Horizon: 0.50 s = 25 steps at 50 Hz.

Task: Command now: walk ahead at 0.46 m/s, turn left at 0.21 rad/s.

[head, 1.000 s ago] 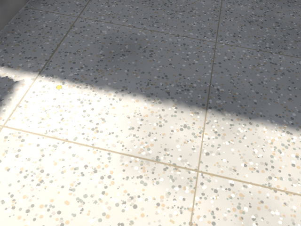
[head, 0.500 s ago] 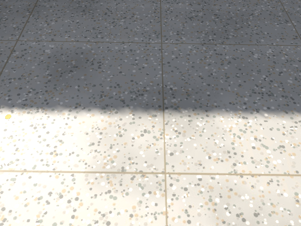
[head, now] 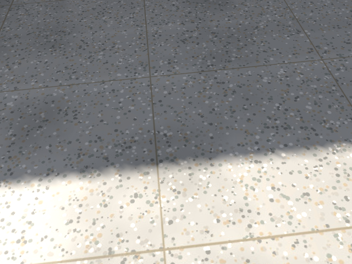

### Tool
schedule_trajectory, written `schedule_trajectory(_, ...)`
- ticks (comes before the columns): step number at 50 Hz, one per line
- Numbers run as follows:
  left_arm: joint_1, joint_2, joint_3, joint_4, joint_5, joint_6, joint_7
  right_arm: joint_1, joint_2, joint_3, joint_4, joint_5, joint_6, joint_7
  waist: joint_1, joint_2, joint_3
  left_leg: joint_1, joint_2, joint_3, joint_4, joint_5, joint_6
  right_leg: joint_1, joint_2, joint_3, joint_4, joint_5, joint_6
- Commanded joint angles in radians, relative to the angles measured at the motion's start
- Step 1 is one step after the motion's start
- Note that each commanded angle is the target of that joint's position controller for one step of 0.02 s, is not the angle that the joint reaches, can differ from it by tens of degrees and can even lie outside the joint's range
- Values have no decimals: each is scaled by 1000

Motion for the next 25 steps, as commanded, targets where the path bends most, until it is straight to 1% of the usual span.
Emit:
schedule_trajectory(1,-51,160,41,-57,1,-26,15,-72,-37,-3,-75,4,-13,6,12,-103,59,11,-23,-13,-190,172,-2,-64,-225,29,-163,345,-85)
schedule_trajectory(4,2,178,46,-24,-9,-23,25,-166,-9,12,-108,4,-19,26,52,-86,97,15,-41,25,-335,227,19,-4,-257,-8,-184,374,-63)
schedule_trajectory(6,32,186,50,-3,-15,-11,30,-213,-2,17,-133,4,-24,44,66,-74,109,-21,-52,39,-398,201,40,88,-283,-28,-152,456,-57)
schedule_trajectory(7,39,191,52,2,-16,-2,33,-228,-3,17,-145,3,-27,53,65,-74,104,-28,-63,53,-418,170,53,132,-295,-37,-124,526,-54)
schedule_trajectory(8,37,200,54,4,-15,7,37,-229,-9,15,-154,2,-27,60,53,-83,88,-12,-82,74,-428,127,68,168,-301,-49,-79,655,-48)
schedule_trajectory(10,30,227,62,-1,-14,26,51,-188,-40,1,-161,0,-19,64,11,-131,16,69,-141,130,-411,11,106,233,-306,-71,64,1027,-32)
schedule_trajectory(11,25,240,65,-7,-11,37,59,-120,-68,-13,-152,1,-13,62,-30,-155,-38,152,-174,149,-400,-45,130,246,-305,-79,181,1170,-27)
schedule_trajectory(12,16,248,66,-15,-9,44,64,-3,-114,-36,-133,2,-8,53,-94,-156,-109,320,-201,144,-416,-58,161,195,-295,-85,355,1196,-19)
schedule_trajectory(13,-8,242,60,-31,-11,40,67,151,-161,-61,-109,4,-3,36,-191,-108,-186,607,-168,58,-483,3,210,10,-261,-97,604,1024,6)
schedule_trajectory(14,106,111,19,-78,13,15,48,218,-265,-85,-101,-4,0,24,-117,142,-314,1055,112,-433,-454,-89,396,-469,-88,-63,1030,159,77)
schedule_trajectory(15,78,130,9,-80,3,-29,24,223,-209,-69,-113,-1,-5,19,-135,107,-452,1167,221,-810,-615,-203,479,-642,22,155,1196,-323,76)
schedule_trajectory(16,-46,193,28,-122,-43,-55,6,191,-162,-54,-113,-9,-6,14,-161,41,-309,1070,190,-676,-675,-236,409,-735,-44,213,1193,-247,56)
schedule_trajectory(17,-89,186,20,-147,-50,-69,2,123,-141,-47,-120,-5,-7,12,-118,-43,-177,900,155,-552,-700,-199,371,-734,-92,199,1094,-165,44)
schedule_trajectory(18,-101,174,21,-145,-28,-72,6,58,-119,-40,-131,-3,-7,12,-70,-103,-86,745,109,-465,-722,-100,345,-698,-124,177,993,-132,52)
schedule_trajectory(19,-80,180,28,-141,-12,-62,10,15,-99,-32,-145,-13,-8,9,-31,-81,-50,635,76,-400,-746,-4,336,-633,-150,175,937,-102,65)
schedule_trajectory(20,-56,179,29,-136,-4,-48,12,-14,-95,-30,-153,-18,-7,6,-6,-50,-34,555,52,-369,-770,43,338,-585,-159,167,910,-87,85)
schedule_trajectory(21,-33,168,27,-131,3,-37,14,-26,-100,-32,-150,-15,-9,1,9,-31,-30,499,39,-334,-782,99,342,-561,-164,150,872,-75,108)
schedule_trajectory(22,-27,156,23,-130,8,-27,18,-26,-107,-33,-142,-13,-11,-4,15,-22,-25,445,28,-294,-784,147,341,-540,-166,134,823,-61,130)
schedule_trajectory(23,-48,142,17,-139,10,-21,23,-21,-121,-36,-134,-12,-11,-10,11,-17,-13,398,9,-255,-785,170,333,-528,-162,119,755,-25,150)
schedule_trajectory(25,-131,110,3,-162,11,-19,26,-6,-140,-43,-120,-7,-6,-22,-19,3,-1,341,-40,-196,-773,120,296,-490,-143,102,587,119,169)
Velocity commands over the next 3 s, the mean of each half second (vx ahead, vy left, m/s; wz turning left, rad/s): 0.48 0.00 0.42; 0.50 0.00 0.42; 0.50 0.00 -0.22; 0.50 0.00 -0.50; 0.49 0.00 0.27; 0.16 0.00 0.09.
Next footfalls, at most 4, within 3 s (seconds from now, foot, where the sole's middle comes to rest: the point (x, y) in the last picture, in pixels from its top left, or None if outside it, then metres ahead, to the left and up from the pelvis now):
0.26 left None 0.32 0.12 -0.78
0.70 right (206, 231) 0.63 -0.04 -0.78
1.20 left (122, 205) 0.74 0.31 -0.78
1.74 right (163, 141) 1.09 0.16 -0.78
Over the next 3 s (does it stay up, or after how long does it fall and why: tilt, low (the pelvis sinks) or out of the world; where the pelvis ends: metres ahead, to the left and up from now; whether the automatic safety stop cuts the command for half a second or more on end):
stays up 1.50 0.33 -0.01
